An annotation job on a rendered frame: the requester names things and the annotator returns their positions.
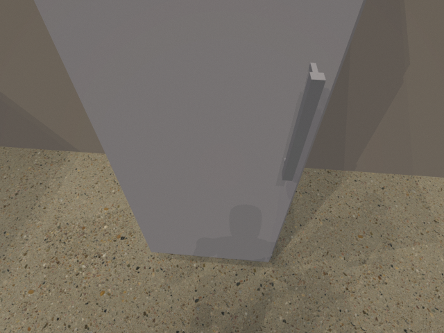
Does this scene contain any handle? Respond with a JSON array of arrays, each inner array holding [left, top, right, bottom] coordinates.
[[282, 62, 326, 181]]

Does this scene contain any fridge door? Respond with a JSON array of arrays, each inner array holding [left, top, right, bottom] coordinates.
[[34, 0, 363, 262]]

